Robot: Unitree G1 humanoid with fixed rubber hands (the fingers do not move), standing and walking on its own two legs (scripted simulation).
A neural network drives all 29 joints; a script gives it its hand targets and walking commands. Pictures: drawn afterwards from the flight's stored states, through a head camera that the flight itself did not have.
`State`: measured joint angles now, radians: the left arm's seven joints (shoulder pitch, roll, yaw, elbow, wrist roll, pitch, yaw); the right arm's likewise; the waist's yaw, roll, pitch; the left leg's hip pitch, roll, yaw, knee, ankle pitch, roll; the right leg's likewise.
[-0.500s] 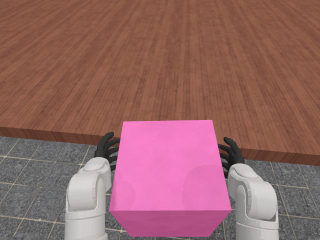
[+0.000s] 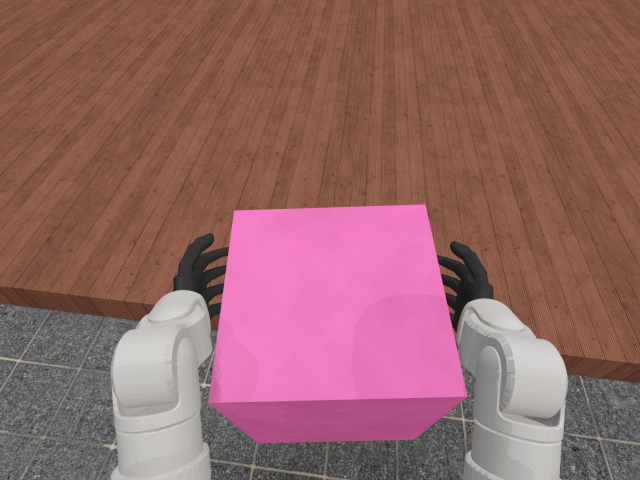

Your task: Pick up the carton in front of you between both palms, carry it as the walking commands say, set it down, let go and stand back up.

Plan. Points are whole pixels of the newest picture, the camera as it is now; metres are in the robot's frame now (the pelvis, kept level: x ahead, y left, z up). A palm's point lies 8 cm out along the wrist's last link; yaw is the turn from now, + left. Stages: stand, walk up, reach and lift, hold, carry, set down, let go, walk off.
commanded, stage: carry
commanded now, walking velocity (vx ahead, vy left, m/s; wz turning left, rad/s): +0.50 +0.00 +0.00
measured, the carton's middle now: (332, 336) +0.29 +0.00 +0.03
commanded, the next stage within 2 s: none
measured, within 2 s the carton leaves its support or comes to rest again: neither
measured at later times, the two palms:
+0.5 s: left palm (250, 81) +0.68 +0.15 +0.14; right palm (426, 88) +0.70 -0.15 +0.13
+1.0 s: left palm out of the picture +1.09 +0.18 +0.16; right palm out of the picture +1.07 -0.12 +0.15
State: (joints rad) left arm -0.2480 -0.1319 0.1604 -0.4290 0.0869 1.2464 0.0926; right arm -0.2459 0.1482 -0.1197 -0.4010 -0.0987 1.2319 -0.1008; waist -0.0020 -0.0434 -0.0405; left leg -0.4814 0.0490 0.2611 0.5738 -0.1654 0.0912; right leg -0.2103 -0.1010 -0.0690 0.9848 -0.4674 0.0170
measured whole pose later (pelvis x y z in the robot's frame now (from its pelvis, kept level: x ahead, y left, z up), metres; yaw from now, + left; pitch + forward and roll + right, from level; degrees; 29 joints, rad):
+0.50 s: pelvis +0.32 -0.02 +0.00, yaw +2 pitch +4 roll +0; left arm -0.80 0.00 0.23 0.07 0.07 1.31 0.12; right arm -0.78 -0.04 -0.22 0.05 -0.05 1.34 -0.12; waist 0.04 0.03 0.03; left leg -0.40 0.03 0.05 1.25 -0.45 0.05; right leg -0.48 -0.01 -0.21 0.61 -0.22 -0.11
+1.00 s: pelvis +0.70 +0.04 +0.05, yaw +0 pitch +5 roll +2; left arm -0.76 -0.01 0.32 -0.09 0.03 1.25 0.12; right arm -0.74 0.07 -0.23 -0.10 -0.10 1.25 -0.15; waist -0.07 -0.01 0.16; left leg -0.80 -0.04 0.17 1.12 -0.41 0.13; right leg -0.39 0.03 0.13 1.50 -0.33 -0.03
